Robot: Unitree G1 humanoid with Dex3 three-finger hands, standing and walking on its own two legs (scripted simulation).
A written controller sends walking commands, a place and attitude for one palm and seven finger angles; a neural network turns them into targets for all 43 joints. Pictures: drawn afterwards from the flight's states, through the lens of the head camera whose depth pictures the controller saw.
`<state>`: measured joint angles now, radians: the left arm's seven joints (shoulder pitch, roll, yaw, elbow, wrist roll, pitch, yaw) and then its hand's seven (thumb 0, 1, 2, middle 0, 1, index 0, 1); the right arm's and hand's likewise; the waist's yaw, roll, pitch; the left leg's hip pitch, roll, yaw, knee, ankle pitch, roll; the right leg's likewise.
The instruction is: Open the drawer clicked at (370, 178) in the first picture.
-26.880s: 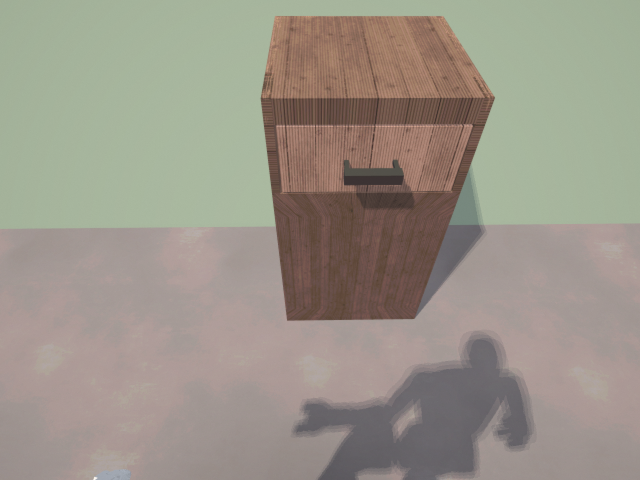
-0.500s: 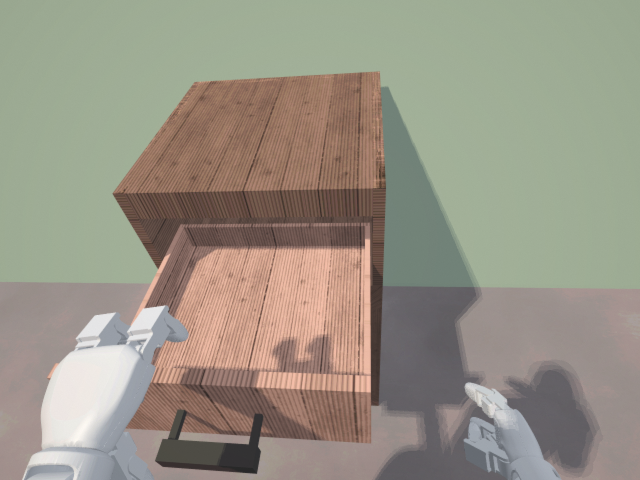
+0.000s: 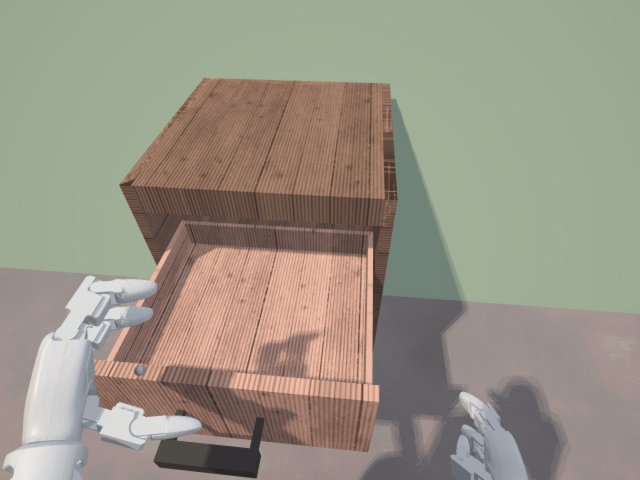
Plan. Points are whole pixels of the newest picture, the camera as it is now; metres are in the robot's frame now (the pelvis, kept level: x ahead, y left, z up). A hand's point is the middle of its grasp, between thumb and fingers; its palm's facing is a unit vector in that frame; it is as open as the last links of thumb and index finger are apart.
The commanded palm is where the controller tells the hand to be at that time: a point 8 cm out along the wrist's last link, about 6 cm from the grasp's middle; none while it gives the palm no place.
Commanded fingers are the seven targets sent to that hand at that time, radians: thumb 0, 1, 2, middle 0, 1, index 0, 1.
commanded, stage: draw the hand back to the body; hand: left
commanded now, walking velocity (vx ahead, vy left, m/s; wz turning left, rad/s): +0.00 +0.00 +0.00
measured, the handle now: (213, 439) +0.18 +0.17 -0.06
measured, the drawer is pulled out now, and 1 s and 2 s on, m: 0.30 0.30 0.30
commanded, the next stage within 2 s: step back with the hand held close in 0.76 s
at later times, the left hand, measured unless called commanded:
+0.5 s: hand (97, 345) +0.18 +0.23 +0.16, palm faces +0.40 -0.82 -0.41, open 9.1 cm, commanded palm +0.13 +0.28 +0.18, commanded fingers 0.00 0.83 0.87 -0.20 -0.34 -0.20 -0.34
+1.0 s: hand (97, 349) +0.18 +0.23 +0.17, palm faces +0.39 -0.80 -0.45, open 7.4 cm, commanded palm +0.11 +0.27 +0.18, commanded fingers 0.00 0.90 0.90 -0.20 -0.30 -0.20 -0.30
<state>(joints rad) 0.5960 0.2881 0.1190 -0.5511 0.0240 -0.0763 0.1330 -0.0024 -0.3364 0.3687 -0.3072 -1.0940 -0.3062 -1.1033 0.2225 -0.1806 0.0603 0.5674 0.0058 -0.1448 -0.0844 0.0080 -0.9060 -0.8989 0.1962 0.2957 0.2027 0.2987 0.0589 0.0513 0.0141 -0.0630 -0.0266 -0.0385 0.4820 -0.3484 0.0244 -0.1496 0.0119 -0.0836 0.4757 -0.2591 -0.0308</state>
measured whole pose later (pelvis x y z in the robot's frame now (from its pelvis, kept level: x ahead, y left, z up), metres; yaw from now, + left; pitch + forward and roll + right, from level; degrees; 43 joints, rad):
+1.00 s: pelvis -0.02 -0.02 +0.00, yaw +1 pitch -1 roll -1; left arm 0.55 0.34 0.34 -0.52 -0.05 -0.16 0.12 0.02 0.88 0.90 -0.21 -0.30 -0.21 -0.31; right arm 0.16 -0.21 0.02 0.59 0.03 -0.08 -0.07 0.01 -0.90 -0.90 0.20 0.30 0.20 0.30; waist 0.01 0.07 0.04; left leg -0.16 -0.01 -0.07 0.48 -0.31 0.00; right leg -0.21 0.03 -0.12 0.43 -0.21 -0.05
